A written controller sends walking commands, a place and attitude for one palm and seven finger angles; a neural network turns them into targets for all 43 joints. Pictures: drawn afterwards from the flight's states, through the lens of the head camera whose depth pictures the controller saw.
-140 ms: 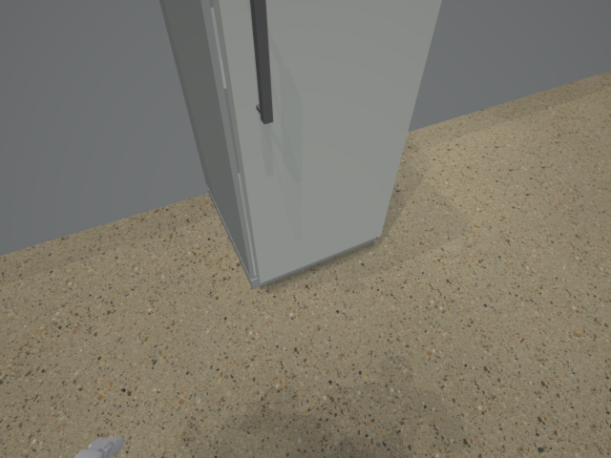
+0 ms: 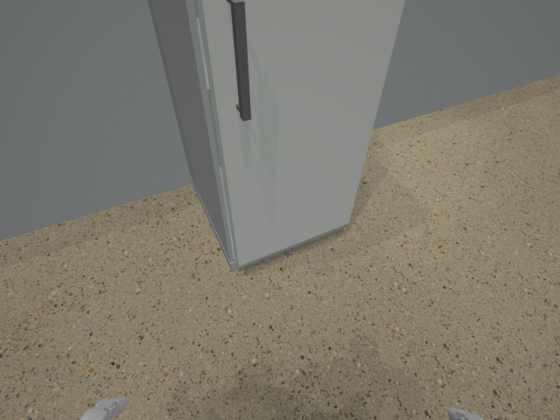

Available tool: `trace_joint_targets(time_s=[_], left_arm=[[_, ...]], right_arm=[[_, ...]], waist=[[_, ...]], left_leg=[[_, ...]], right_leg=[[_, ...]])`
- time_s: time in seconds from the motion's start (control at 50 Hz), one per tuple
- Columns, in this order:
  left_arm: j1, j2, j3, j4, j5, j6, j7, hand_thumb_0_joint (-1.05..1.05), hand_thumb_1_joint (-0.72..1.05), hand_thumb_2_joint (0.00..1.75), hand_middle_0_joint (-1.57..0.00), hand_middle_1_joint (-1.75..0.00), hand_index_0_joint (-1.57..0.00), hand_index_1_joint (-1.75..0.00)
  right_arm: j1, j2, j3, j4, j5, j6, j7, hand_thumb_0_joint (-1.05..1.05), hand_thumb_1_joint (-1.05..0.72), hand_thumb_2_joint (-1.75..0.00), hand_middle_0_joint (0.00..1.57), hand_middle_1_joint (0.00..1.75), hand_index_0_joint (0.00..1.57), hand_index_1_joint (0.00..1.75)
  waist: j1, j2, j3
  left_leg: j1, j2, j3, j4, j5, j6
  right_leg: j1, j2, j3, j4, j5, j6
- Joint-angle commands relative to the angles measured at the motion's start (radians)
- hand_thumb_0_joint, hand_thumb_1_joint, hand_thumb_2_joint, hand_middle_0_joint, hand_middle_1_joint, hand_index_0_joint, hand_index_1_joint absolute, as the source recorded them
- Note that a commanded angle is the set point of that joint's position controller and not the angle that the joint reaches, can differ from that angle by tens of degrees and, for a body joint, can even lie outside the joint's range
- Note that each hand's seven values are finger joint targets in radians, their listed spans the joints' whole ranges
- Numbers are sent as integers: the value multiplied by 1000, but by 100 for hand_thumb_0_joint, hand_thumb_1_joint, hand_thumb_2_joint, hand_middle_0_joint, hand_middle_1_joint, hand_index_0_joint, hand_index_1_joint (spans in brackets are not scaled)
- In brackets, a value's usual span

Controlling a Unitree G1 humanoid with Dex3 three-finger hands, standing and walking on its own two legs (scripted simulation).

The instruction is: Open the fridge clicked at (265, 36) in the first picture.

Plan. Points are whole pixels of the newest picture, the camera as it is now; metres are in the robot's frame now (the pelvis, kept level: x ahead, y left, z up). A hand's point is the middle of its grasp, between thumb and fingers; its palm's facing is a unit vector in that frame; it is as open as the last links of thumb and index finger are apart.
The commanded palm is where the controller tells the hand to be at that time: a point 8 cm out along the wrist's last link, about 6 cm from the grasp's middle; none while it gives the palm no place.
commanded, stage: stand and wait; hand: left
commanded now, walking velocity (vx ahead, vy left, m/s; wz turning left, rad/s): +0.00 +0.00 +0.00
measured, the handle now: (238, 63) +0.79 +0.14 +0.14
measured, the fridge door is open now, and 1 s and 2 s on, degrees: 0 0 0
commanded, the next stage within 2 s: look at it before walking up in 0.80 s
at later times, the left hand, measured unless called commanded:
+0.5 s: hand out of the picture +0.05 +0.23 -0.15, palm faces -0.03 -0.94 -0.34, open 7.4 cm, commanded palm none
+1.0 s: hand out of the picture +0.06 +0.22 -0.15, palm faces -0.03 -0.94 -0.33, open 7.4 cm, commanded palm none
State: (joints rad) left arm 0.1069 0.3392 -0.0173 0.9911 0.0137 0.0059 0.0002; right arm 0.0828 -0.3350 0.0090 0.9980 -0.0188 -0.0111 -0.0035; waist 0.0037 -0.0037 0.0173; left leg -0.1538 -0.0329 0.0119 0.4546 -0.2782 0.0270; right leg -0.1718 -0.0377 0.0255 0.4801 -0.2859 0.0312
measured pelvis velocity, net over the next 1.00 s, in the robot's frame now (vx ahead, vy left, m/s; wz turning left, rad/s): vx -0.02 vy -0.02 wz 0.00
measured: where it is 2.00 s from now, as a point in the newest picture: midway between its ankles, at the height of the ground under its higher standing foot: outside the picture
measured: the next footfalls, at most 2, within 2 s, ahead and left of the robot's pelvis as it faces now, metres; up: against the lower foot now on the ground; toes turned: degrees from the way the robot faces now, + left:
none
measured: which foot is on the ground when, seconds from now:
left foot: down 0.00-1.00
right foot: down 0.00-1.00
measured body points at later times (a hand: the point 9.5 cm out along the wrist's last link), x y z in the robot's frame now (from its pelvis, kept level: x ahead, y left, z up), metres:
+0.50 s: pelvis -0.02 -0.02 +0.01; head -0.01 -0.02 +0.46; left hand +0.05 +0.28 -0.12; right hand +0.06 -0.32 -0.13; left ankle -0.02 +0.10 -0.74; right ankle -0.02 -0.14 -0.74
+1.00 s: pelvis -0.02 -0.02 +0.01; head -0.02 -0.02 +0.46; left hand +0.06 +0.27 -0.12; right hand +0.05 -0.32 -0.13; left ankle -0.02 +0.10 -0.74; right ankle -0.02 -0.14 -0.74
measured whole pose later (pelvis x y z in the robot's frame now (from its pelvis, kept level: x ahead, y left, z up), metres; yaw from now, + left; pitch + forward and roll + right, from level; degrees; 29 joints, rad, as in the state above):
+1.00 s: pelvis -0.02 -0.02 +0.01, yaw +0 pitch -2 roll +0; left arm 0.13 0.33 -0.01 1.08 0.01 -0.01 -0.01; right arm 0.13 -0.34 0.01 1.12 -0.01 -0.01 0.00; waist 0.00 0.00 0.03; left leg -0.14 0.00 0.00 0.36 -0.19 -0.01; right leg -0.15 0.00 0.01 0.38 -0.20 0.00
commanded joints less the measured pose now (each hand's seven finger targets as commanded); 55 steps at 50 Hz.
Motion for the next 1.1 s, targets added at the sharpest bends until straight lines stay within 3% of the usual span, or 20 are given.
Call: trace_joint_targets(time_s=[0.0, 0.2, 0.52, 1.08], left_arm=[[-33, 204, 54, -61, -1, -22, 15, 0, 90, 90, -20, -30, -20, -30], [-26, 199, 57, -36, -2, -28, 15, 0, 90, 90, -20, -30, -20, -30], [-18, 206, 53, 20, -3, -31, 10, 0, 90, 90, -20, -30, -20, -30], [-21, 205, 53, 25, -2, -34, 10, 0, 90, 90, -20, -30, -20, -30]], right_arm=[[-49, -205, -55, -56, 3, -26, -14, 0, -90, -90, 20, 30, 20, 30], [-42, -198, -53, -23, 6, -28, -16, 0, -90, -90, 20, 30, 20, 30], [-12, -206, -44, 42, 10, -23, -11, 0, -90, -90, 20, 30, 20, 30], [-11, -207, -43, 52, 10, -26, -11, 0, -90, -90, 20, 30, 20, 30]], waist=[[-2, 8, -72], [-4, 1, -81], [-4, -14, -30], [-3, 6, -39]], left_leg=[[21, 136, -94, -85, 298, 18], [39, 140, -93, -100, 290, 11], [15, 140, -107, -149, 139, 2], [25, 149, -111, -156, 179, -1]], right_leg=[[24, -70, 49, -55, 265, -59], [42, -77, 59, -88, 281, -60], [12, -79, 88, -159, 133, -62], [17, -78, 87, -167, 171, -61]])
